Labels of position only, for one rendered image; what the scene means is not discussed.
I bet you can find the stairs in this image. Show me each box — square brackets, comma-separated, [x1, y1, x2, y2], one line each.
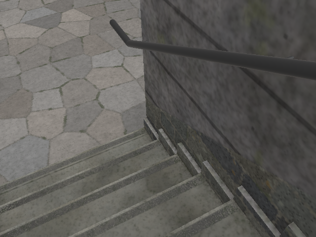
[0, 127, 279, 237]

